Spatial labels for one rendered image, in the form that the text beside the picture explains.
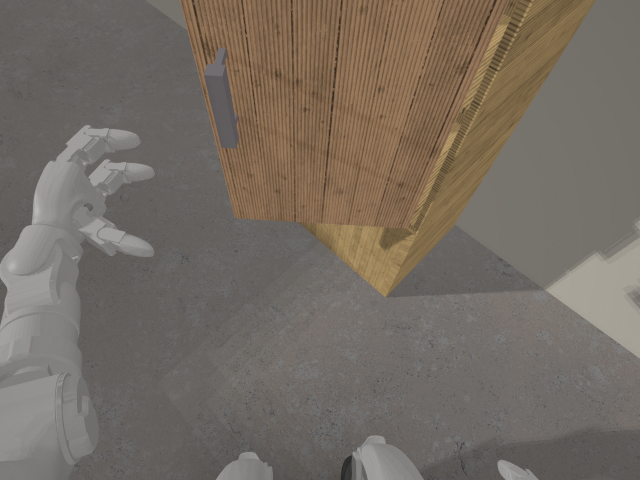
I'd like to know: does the robot right thigh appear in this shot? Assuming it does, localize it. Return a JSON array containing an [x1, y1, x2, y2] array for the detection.
[[352, 443, 424, 480]]

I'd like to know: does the cupboard door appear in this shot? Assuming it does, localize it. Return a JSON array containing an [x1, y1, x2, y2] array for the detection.
[[180, 0, 509, 229]]

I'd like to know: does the left robot forearm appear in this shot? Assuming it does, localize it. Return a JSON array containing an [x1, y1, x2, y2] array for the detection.
[[0, 224, 83, 389]]

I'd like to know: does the left robot shin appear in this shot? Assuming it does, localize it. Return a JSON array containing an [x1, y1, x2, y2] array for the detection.
[[238, 452, 260, 460]]

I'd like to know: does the left robot upper arm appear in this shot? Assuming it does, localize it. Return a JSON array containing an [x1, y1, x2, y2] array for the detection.
[[0, 373, 99, 480]]

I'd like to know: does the left robot hand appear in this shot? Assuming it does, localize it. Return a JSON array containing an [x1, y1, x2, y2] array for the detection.
[[32, 125, 155, 257]]

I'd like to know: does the right robot hand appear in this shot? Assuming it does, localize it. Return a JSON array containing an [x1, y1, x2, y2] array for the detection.
[[497, 460, 538, 480]]

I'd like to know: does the handle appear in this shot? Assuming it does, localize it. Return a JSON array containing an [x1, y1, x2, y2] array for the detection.
[[204, 48, 239, 149]]

